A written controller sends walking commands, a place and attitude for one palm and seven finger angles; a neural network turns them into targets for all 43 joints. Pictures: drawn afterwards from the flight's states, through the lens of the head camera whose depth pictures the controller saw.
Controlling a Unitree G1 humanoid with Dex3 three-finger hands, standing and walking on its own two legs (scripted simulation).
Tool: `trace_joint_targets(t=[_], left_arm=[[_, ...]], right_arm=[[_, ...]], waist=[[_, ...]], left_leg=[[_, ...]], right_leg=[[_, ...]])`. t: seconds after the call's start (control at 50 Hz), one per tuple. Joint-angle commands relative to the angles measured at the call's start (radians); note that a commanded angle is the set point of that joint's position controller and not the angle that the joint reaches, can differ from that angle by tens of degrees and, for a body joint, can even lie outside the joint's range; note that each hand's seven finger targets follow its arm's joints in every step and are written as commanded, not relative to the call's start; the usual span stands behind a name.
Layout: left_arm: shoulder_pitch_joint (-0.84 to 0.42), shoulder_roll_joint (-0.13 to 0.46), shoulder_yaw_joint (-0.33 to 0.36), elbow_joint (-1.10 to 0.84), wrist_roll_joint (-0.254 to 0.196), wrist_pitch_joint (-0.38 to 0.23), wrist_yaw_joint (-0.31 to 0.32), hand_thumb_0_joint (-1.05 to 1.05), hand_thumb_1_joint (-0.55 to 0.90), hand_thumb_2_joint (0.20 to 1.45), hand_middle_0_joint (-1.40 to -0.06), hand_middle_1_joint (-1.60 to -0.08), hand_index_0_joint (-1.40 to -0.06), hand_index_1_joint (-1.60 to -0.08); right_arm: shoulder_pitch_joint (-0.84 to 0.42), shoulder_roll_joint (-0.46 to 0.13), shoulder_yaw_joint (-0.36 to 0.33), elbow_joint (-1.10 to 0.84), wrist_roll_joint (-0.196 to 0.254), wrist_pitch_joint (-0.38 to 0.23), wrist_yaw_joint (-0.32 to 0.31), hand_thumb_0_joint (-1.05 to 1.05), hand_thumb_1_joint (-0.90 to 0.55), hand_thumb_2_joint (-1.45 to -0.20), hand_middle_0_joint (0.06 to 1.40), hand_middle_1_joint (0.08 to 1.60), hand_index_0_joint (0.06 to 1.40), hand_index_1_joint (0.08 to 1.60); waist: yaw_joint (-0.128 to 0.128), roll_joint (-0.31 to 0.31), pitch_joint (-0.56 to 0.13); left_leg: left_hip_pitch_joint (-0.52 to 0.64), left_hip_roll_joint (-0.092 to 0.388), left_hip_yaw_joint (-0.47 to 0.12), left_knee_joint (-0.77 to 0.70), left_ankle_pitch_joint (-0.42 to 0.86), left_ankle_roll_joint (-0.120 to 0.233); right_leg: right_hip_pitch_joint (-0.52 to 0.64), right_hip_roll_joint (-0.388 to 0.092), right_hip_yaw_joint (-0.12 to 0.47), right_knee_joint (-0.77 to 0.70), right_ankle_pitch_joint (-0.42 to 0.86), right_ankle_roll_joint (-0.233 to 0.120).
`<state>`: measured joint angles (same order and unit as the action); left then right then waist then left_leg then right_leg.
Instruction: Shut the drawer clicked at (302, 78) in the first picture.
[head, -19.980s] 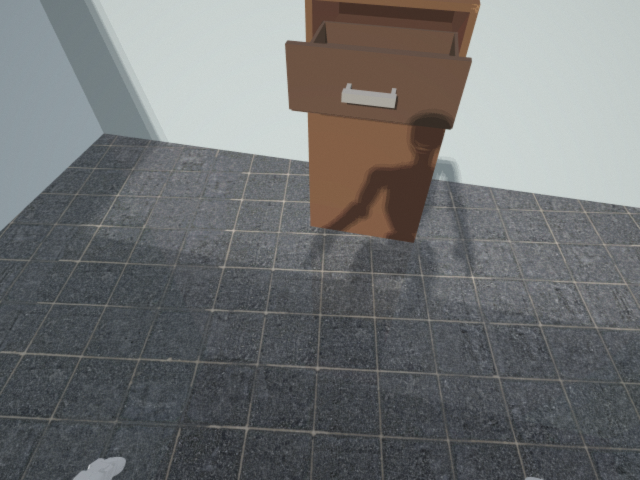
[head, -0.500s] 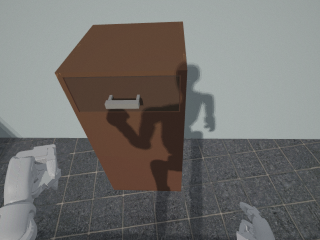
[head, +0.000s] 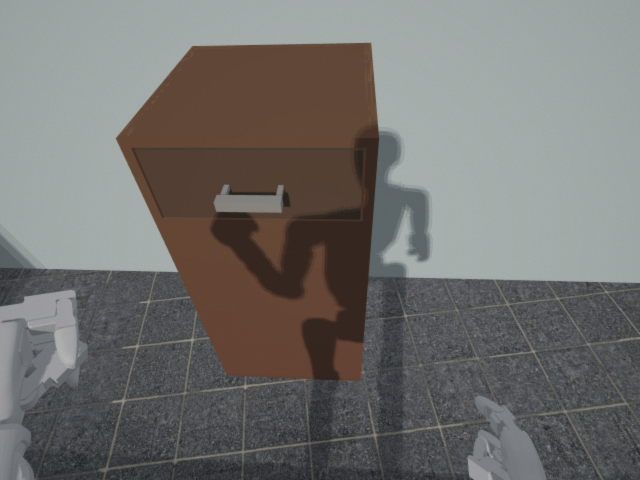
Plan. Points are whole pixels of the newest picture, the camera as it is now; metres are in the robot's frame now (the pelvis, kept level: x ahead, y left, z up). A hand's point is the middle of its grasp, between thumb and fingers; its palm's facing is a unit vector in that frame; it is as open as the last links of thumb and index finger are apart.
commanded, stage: step back with the hand held close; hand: left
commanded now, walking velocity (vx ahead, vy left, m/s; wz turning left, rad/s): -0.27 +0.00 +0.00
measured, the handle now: (251, 196) +0.57 +0.20 +0.03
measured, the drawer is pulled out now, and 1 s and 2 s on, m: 0.00 0.00 0.00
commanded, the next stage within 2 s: stop stepping back and stand still in 1.38 s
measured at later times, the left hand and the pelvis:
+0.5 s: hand (37, 404) +0.14 +0.27 +0.15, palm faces +0.32 -0.80 -0.50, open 3.2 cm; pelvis -0.06 +0.03 -0.01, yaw +0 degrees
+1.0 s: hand out of the picture +0.07 +0.27 +0.15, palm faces +0.36 -0.77 -0.52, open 3.2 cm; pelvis -0.11 +0.02 -0.02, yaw +2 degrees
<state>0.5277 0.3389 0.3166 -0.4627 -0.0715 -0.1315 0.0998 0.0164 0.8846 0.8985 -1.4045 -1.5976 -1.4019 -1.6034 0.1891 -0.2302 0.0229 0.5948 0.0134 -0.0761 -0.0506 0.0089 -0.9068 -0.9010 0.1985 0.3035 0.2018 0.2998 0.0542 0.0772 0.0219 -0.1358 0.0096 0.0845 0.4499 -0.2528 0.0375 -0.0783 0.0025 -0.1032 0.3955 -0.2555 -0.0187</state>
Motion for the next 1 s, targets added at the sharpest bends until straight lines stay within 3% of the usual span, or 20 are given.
trace_joint_targets(t=[0.0, 0.06, 0.16, 0.24, 0.34, 0.48, 0.58, 0.64, 0.7, 0.74, 0.76, 0.78, 0.82, 0.84, 0.88, 0.92, 0.94, 0.96, 0.98], left_arm=[[0.008, 0.145, 0.110, -0.189, 0.006, -0.089, 0.009, 0.000, 0.900, 0.900, -1.400, -1.600, -1.400, -1.600], [0.085, 0.158, 0.121, -0.225, 0.008, -0.092, 0.014, 0.000, 0.900, 0.900, -1.400, -1.600, -1.400, -1.600], [0.131, 0.212, 0.177, -0.298, 0.009, -0.105, 0.030, 0.000, 0.900, 0.900, -1.400, -1.600, -1.400, -1.600], [0.149, 0.219, 0.187, -0.330, 0.007, -0.110, 0.038, 0.000, 0.900, 0.900, -1.400, -1.600, -1.400, -1.600], [0.149, 0.201, 0.182, -0.324, 0.010, -0.119, 0.040, 0.000, 0.900, 0.900, -1.400, -1.600, -1.400, -1.600], [0.114, 0.195, 0.183, -0.329, 0.023, -0.137, 0.050, 0.000, 0.900, 0.900, -1.400, -1.600, -1.400, -1.600], [0.102, 0.199, 0.180, -0.343, 0.026, -0.150, 0.060, 0.000, 0.900, 0.900, -1.400, -1.600, -1.400, -1.600], [0.098, 0.199, 0.184, -0.350, 0.031, -0.158, 0.064, 0.000, 0.900, 0.900, -1.400, -1.600, -1.400, -1.600], [0.107, 0.216, 0.218, -0.353, 0.044, -0.172, 0.063, 0.000, 0.900, 0.900, -1.400, -1.600, -1.400, -1.600], [0.112, 0.216, 0.225, -0.366, 0.047, -0.185, 0.054, 0.000, 0.900, 0.900, -1.400, -1.600, -1.400, -1.600], [0.121, 0.218, 0.236, -0.336, 0.049, -0.189, 0.051, 0.000, 0.900, 0.900, -1.400, -1.600, -1.400, -1.600], [0.129, 0.207, 0.230, -0.354, 0.043, -0.195, 0.045, 0.000, 0.900, 0.900, -1.400, -1.600, -1.400, -1.600], [0.121, 0.207, 0.224, -0.370, 0.035, -0.203, 0.036, 0.000, 0.900, 0.900, -1.400, -1.600, -1.400, -1.600], [0.112, 0.201, 0.221, -0.378, 0.036, -0.207, 0.032, 0.000, 0.900, 0.900, -1.400, -1.600, -1.400, -1.600], [0.105, 0.199, 0.221, -0.372, 0.037, -0.208, 0.028, 0.000, 0.900, 0.900, -1.400, -1.600, -1.400, -1.600], [0.096, 0.197, 0.224, -0.358, 0.039, -0.205, 0.027, 0.000, 0.900, 0.900, -1.400, -1.600, -1.400, -1.600], [0.088, 0.203, 0.229, -0.348, 0.041, -0.204, 0.027, 0.000, 0.900, 0.900, -1.400, -1.600, -1.400, -1.600], [0.081, 0.210, 0.229, -0.346, 0.040, -0.203, 0.027, 0.000, 0.900, 0.900, -1.400, -1.600, -1.400, -1.600], [0.082, 0.221, 0.229, -0.348, 0.036, -0.203, 0.032, 0.000, 0.900, 0.900, -1.400, -1.600, -1.400, -1.600]], right_arm=[[-0.108, -0.111, -0.058, -0.177, -0.006, -0.019, -0.005, 0.000, -0.900, -0.900, 0.200, 0.300, 0.200, 0.300], [-0.107, -0.119, -0.066, -0.193, -0.006, 0.005, -0.004, 0.000, -0.900, -0.900, 0.200, 0.300, 0.200, 0.300], [-0.109, -0.110, -0.078, -0.221, 0.001, 0.026, -0.014, 0.000, -0.900, -0.900, 0.200, 0.300, 0.200, 0.300], [-0.102, -0.113, -0.082, -0.229, 0.001, 0.023, -0.021, 0.000, -0.900, -0.900, 0.200, 0.300, 0.200, 0.300], [-0.091, -0.118, -0.086, -0.223, -0.001, 0.001, -0.023, 0.000, -0.900, -0.900, 0.200, 0.300, 0.200, 0.300], [-0.076, -0.123, -0.086, -0.223, 0.000, -0.026, -0.024, 0.000, -0.900, -0.900, 0.200, 0.300, 0.200, 0.300], [-0.071, -0.119, -0.083, -0.216, -0.008, -0.038, -0.025, 0.000, -0.900, -0.900, 0.200, 0.300, 0.200, 0.300], [-0.075, -0.125, -0.079, -0.214, -0.013, -0.044, -0.029, 0.000, -0.900, -0.900, 0.200, 0.300, 0.200, 0.300], [-0.090, -0.130, -0.085, -0.222, -0.009, -0.056, -0.033, 0.000, -0.900, -0.900, 0.200, 0.300, 0.200, 0.300], [-0.087, -0.125, -0.086, -0.223, -0.010, -0.065, -0.029, 0.000, -0.900, -0.900, 0.200, 0.300, 0.200, 0.300], [-0.093, -0.122, -0.089, -0.220, -0.012, -0.068, -0.027, 0.000, -0.900, -0.900, 0.200, 0.300, 0.200, 0.300], [-0.073, -0.121, -0.091, -0.217, -0.012, -0.070, -0.024, 0.000, -0.900, -0.900, 0.200, 0.300, 0.200, 0.300], [-0.074, -0.121, -0.093, -0.208, -0.012, -0.074, -0.021, 0.000, -0.900, -0.900, 0.200, 0.300, 0.200, 0.300], [-0.069, -0.128, -0.097, -0.203, -0.013, -0.075, -0.019, 0.000, -0.900, -0.900, 0.200, 0.300, 0.200, 0.300], [-0.076, -0.130, -0.100, -0.203, -0.016, -0.075, -0.016, 0.000, -0.900, -0.900, 0.200, 0.300, 0.200, 0.300], [-0.080, -0.125, -0.099, -0.203, -0.016, -0.069, -0.017, 0.000, -0.900, -0.900, 0.200, 0.300, 0.200, 0.300], [-0.080, -0.123, -0.102, -0.204, -0.016, -0.062, -0.017, 0.000, -0.900, -0.900, 0.200, 0.300, 0.200, 0.300], [-0.079, -0.115, -0.106, -0.209, -0.015, -0.054, -0.017, 0.000, -0.900, -0.900, 0.200, 0.300, 0.200, 0.300], [-0.067, -0.103, -0.109, -0.204, -0.016, -0.046, -0.012, 0.000, -0.900, -0.900, 0.200, 0.300, 0.200, 0.300]], waist=[[-0.040, -0.058, -0.035], [-0.039, -0.036, -0.111], [-0.038, -0.065, -0.172], [-0.036, -0.015, -0.179], [-0.041, 0.012, -0.133], [-0.058, -0.051, -0.079], [-0.065, -0.079, -0.065], [-0.065, -0.015, -0.062], [-0.054, 0.077, -0.087], [-0.051, 0.097, -0.098], [-0.050, 0.089, -0.080], [-0.052, 0.051, -0.089], [-0.053, 0.004, -0.135], [-0.054, 0.016, -0.155], [-0.053, 0.044, -0.146], [-0.056, 0.015, -0.107], [-0.058, -0.024, -0.087], [-0.059, -0.102, -0.070], [-0.062, -0.176, -0.067]], left_leg=[[-0.021, 0.054, -0.089, -0.016, 0.185, 0.017], [-0.033, 0.080, -0.105, -0.035, 0.280, 0.024], [-0.081, 0.100, -0.131, -0.026, 0.344, 0.025], [-0.132, 0.118, -0.154, -0.042, 0.328, 0.028], [-0.259, 0.148, -0.188, -0.097, 0.140, 0.044], [-0.413, 0.128, -0.203, -0.102, -0.236, 0.051], [-0.354, 0.100, -0.198, -0.049, -0.258, 0.036], [-0.387, 0.131, -0.235, -0.121, -0.291, 0.044], [-0.524, 0.197, -0.310, -0.225, -0.364, 0.080], [-0.528, 0.208, -0.312, -0.214, -0.314, 0.089], [-0.568, 0.222, -0.323, -0.223, -0.339, 0.099], [-0.508, 0.212, -0.313, -0.190, -0.242, 0.092], [-0.419, 0.197, -0.281, -0.134, -0.088, 0.083], [-0.408, 0.202, -0.268, -0.129, -0.079, 0.082], [-0.460, 0.217, -0.268, -0.143, -0.187, 0.088], [-0.535, 0.209, -0.263, -0.137, -0.319, 0.084], [-0.558, 0.178, -0.242, -0.098, -0.378, 0.071], [-0.537, 0.124, -0.203, -0.004, -0.403, 0.044], [-0.440, 0.061, -0.163, 0.163, -0.347, 0.005]], right_leg=[[-0.103, -0.123, 0.162, -0.068, 0.314, 0.008], [-0.061, -0.099, 0.133, -0.005, 0.318, 0.020], [-0.030, -0.088, 0.127, 0.060, 0.353, 0.018], [-0.028, -0.073, 0.124, 0.105, 0.312, 0.019], [-0.024, -0.051, 0.124, 0.151, 0.165, 0.021], [-0.032, -0.070, 0.179, 0.112, 0.031, 0.013], [-0.147, -0.093, 0.215, 0.016, -0.118, -0.004], [-0.114, -0.053, 0.172, 0.065, -0.113, 0.010], [0.059, 0.013, 0.137, 0.234, 0.043, 0.030], [0.072, 0.030, 0.146, 0.285, 0.102, 0.033], [0.083, 0.037, 0.151, 0.308, 0.072, 0.037], [0.051, 0.038, 0.154, 0.283, 0.124, 0.031], [0.022, 0.033, 0.178, 0.264, 0.166, 0.031], [0.024, 0.035, 0.182, 0.276, 0.154, 0.031], [0.036, 0.035, 0.189, 0.301, 0.094, 0.031], [0.036, 0.022, 0.218, 0.282, 0.062, 0.022], [0.003, 0.000, 0.267, 0.236, 0.008, 0.005], [-0.091, -0.052, 0.359, 0.133, -0.121, -0.025], [-0.248, -0.153, 0.503, -0.027, -0.259, -0.074]])
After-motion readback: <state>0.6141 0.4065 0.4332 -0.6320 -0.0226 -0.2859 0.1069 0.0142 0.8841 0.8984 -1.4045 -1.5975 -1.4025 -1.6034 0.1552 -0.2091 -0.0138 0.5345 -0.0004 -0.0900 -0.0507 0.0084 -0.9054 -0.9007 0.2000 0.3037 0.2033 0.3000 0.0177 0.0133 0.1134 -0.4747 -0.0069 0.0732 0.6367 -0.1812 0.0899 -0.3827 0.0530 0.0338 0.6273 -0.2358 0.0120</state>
